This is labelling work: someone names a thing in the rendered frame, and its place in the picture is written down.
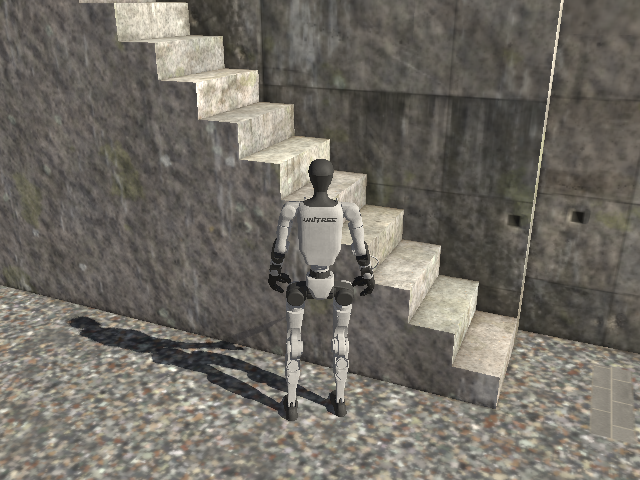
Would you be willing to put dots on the robot right hand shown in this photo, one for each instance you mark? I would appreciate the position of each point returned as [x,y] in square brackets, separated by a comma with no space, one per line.
[361,282]

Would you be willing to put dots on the robot right forearm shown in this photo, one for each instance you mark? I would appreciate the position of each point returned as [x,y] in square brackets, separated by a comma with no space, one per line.
[365,264]

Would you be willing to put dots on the robot left forearm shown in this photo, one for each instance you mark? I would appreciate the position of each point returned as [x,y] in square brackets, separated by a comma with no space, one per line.
[276,261]

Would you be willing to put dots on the robot head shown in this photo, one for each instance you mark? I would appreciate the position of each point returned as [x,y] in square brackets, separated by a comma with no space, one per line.
[321,174]

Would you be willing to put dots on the left robot upper arm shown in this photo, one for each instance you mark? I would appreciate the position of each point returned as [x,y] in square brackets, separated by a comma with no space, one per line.
[289,211]

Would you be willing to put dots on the robot left hand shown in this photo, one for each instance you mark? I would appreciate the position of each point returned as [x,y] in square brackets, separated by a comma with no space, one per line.
[283,278]

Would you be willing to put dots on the robot left shin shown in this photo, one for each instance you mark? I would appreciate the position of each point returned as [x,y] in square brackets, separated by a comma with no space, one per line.
[292,373]

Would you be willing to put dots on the right robot upper arm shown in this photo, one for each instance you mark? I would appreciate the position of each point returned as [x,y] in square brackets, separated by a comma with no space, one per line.
[352,213]

